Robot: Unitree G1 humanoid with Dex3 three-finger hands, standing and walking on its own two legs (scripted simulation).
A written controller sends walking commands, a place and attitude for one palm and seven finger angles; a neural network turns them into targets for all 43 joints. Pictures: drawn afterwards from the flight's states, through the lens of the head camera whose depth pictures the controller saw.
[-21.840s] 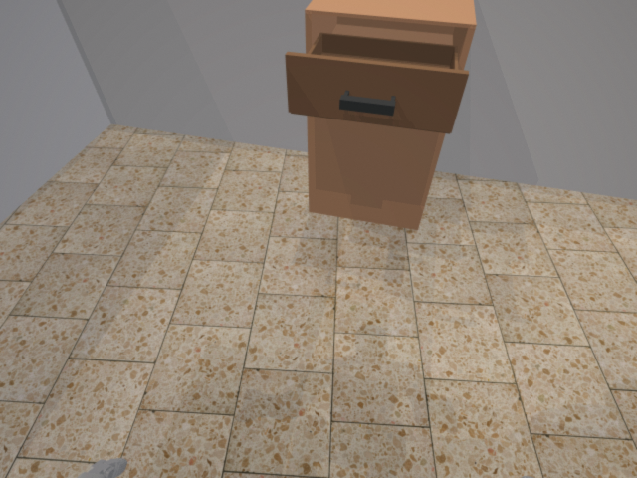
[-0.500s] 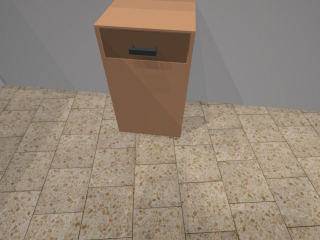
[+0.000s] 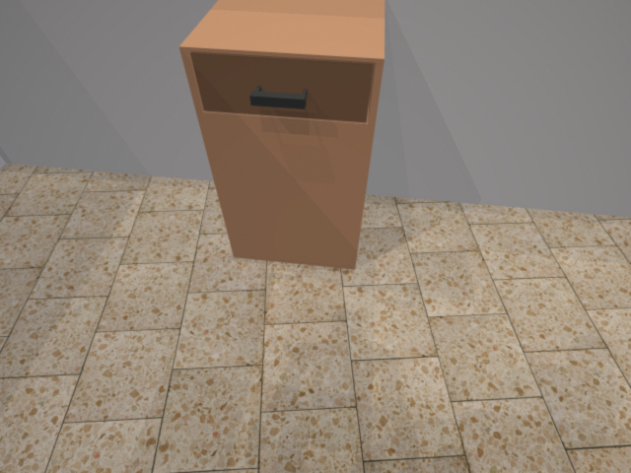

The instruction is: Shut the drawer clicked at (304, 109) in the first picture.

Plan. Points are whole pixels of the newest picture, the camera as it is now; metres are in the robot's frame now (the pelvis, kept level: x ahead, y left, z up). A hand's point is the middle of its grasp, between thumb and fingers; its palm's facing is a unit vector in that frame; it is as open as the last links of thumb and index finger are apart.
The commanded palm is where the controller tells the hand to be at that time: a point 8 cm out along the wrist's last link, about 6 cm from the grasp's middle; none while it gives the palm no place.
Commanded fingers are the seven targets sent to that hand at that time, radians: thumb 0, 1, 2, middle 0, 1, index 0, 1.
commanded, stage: look to check the result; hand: left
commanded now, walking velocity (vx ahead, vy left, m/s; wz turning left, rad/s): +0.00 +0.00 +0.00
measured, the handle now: (279, 95) +0.96 +0.14 -0.02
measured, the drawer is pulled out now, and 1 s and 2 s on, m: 0.00 0.00 0.00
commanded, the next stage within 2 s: stand and wait in 0.08 s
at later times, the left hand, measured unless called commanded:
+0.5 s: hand out of the picture +0.05 +0.20 -0.17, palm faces +0.02 -0.96 -0.26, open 7.4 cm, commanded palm none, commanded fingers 0.00 0.90 0.90 -0.20 -0.30 -0.20 -0.30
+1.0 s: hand out of the picture +0.07 +0.21 -0.16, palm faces +0.00 -0.96 -0.30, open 7.4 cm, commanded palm none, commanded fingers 0.00 0.90 0.90 -0.20 -0.30 -0.20 -0.30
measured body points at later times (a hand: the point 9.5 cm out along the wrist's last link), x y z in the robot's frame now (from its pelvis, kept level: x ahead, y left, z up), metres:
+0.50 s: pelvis +0.01 -0.01 +0.00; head +0.02 -0.02 +0.45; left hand +0.05 +0.25 -0.15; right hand +0.03 -0.26 -0.16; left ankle +0.01 +0.12 -0.74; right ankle -0.01 -0.10 -0.74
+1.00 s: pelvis +0.01 -0.01 +0.00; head +0.03 -0.02 +0.45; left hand +0.07 +0.26 -0.14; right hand +0.06 -0.29 -0.15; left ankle +0.01 +0.12 -0.74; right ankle -0.01 -0.10 -0.74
